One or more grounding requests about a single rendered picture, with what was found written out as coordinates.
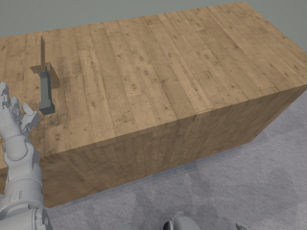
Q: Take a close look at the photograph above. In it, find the left robot shin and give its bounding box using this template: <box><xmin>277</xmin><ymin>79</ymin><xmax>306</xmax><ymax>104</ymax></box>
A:
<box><xmin>124</xmin><ymin>221</ymin><xmax>133</xmax><ymax>225</ymax></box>

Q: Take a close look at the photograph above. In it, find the robot shin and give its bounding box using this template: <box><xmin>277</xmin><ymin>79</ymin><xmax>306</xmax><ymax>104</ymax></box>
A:
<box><xmin>124</xmin><ymin>221</ymin><xmax>133</xmax><ymax>225</ymax></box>
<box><xmin>173</xmin><ymin>212</ymin><xmax>184</xmax><ymax>218</ymax></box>

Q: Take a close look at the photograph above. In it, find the right robot shin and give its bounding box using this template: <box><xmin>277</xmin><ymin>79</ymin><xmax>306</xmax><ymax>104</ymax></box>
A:
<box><xmin>173</xmin><ymin>212</ymin><xmax>184</xmax><ymax>218</ymax></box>

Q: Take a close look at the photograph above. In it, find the counter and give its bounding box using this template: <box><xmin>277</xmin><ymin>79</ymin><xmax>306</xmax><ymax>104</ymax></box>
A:
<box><xmin>0</xmin><ymin>1</ymin><xmax>307</xmax><ymax>209</ymax></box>

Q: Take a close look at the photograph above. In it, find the robot left hand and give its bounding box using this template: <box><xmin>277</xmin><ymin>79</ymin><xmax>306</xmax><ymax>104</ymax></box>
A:
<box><xmin>0</xmin><ymin>81</ymin><xmax>41</xmax><ymax>142</ymax></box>

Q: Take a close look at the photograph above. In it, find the left robot upper arm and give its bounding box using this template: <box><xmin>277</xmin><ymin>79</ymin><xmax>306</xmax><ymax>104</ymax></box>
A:
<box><xmin>0</xmin><ymin>207</ymin><xmax>53</xmax><ymax>230</ymax></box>

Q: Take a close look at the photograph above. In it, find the robot left forearm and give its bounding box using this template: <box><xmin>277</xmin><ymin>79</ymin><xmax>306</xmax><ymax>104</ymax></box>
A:
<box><xmin>0</xmin><ymin>135</ymin><xmax>45</xmax><ymax>220</ymax></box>

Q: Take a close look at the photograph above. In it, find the tap lever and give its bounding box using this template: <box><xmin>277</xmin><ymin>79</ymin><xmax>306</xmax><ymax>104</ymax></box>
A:
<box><xmin>38</xmin><ymin>66</ymin><xmax>56</xmax><ymax>116</ymax></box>

